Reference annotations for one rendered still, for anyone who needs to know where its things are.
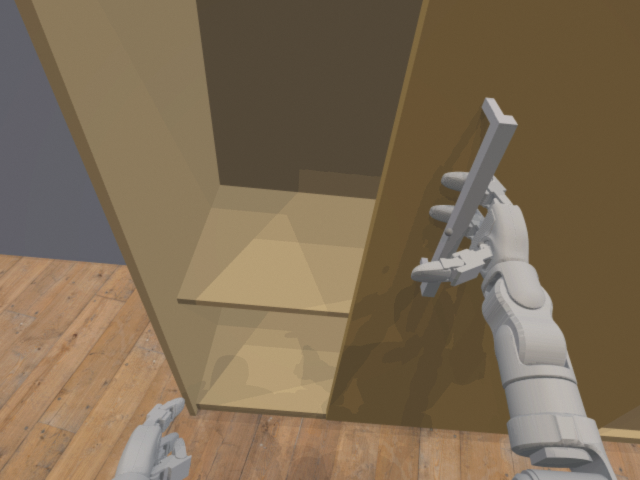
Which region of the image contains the robot right hand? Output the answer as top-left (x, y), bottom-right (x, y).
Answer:
top-left (411, 172), bottom-right (529, 286)

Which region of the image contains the handle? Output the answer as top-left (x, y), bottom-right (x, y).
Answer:
top-left (420, 97), bottom-right (518, 297)

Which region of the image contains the robot right forearm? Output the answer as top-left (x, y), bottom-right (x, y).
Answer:
top-left (481, 261), bottom-right (617, 480)

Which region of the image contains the wardrobe door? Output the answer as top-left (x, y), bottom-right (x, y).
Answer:
top-left (326, 0), bottom-right (640, 434)
top-left (602, 405), bottom-right (640, 431)

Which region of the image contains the robot left hand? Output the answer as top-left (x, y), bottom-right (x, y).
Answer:
top-left (114, 397), bottom-right (192, 480)

